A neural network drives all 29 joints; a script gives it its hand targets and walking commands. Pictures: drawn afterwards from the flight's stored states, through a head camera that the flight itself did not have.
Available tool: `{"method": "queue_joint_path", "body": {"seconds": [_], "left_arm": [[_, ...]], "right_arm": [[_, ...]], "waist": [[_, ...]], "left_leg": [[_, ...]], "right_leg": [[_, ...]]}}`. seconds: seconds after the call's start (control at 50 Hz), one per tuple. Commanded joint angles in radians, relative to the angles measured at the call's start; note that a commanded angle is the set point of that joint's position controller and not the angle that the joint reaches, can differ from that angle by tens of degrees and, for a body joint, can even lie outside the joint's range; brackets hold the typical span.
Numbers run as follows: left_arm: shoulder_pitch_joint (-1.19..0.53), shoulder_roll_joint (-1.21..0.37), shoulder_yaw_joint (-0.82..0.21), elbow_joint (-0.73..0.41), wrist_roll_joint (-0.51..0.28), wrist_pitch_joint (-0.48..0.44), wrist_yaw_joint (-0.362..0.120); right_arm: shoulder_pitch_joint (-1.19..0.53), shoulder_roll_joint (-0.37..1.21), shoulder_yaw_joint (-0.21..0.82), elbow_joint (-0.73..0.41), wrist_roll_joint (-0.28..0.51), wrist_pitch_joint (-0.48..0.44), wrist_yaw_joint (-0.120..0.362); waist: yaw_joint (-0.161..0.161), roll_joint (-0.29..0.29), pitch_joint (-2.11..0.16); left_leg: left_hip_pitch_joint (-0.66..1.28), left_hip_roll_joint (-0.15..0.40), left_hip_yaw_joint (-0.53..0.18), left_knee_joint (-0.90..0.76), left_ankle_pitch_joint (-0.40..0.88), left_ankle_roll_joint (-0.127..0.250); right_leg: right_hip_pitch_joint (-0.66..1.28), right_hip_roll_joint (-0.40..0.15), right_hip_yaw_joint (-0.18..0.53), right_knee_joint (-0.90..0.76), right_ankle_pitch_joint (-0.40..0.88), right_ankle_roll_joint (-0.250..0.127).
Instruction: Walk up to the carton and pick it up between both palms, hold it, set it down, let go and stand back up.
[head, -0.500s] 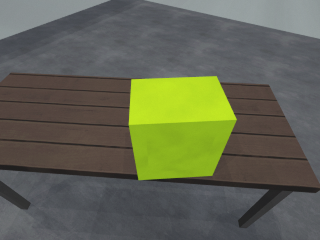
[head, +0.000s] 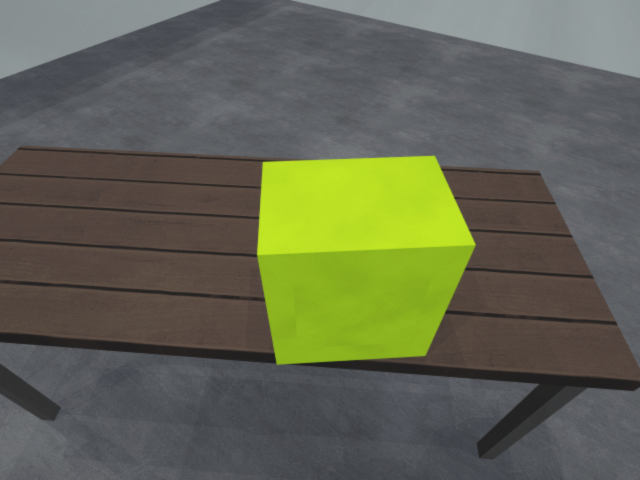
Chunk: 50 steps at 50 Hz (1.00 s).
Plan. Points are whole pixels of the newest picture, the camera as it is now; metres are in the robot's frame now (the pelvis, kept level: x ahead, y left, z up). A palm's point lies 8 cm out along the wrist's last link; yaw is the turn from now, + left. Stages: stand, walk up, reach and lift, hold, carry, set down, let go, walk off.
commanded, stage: stand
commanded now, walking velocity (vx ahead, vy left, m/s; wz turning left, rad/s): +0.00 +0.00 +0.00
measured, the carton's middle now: (350, 266) +0.42 -0.03 +0.00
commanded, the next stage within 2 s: none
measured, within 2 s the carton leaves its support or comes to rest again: neither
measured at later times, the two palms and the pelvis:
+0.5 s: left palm out of the picture +0.03 +0.26 -0.12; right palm out of the picture +0.03 -0.26 -0.12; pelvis +0.00 +0.00 +0.00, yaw +0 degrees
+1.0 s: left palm out of the picture +0.02 +0.25 -0.13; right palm out of the picture +0.03 -0.26 -0.12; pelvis +0.00 +0.00 +0.00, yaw +0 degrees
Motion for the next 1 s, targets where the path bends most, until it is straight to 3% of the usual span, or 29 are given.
{"method": "queue_joint_path", "body": {"seconds": [0.0, 0.36, 0.98], "left_arm": [[0.036, 0.116, 0.029, -0.039, 0.000, -0.011, 0.005], [0.045, 0.113, 0.028, -0.004, 0.000, -0.009, 0.008], [0.056, 0.100, 0.019, 0.049, -0.004, -0.010, 0.016]], "right_arm": [[0.038, -0.124, -0.032, -0.036, 0.000, -0.012, -0.005], [0.039, -0.120, -0.031, 0.003, 0.001, -0.009, -0.008], [0.036, -0.104, -0.024, 0.076, 0.002, -0.007, -0.016]], "waist": [[0.001, 0.011, 0.035], [0.001, 0.012, 0.053], [-0.001, 0.008, 0.041]], "left_leg": [[-0.008, 0.109, -0.115, -0.095, 0.068, 0.009], [-0.024, 0.107, -0.124, -0.119, 0.005, 0.008], [0.006, 0.108, -0.118, -0.113, 0.084, 0.003]], "right_leg": [[-0.036, -0.079, 0.080, -0.083, 0.083, -0.033], [-0.045, -0.076, 0.076, -0.097, 0.036, -0.030], [-0.031, -0.082, 0.068, -0.108, 0.088, -0.029]]}}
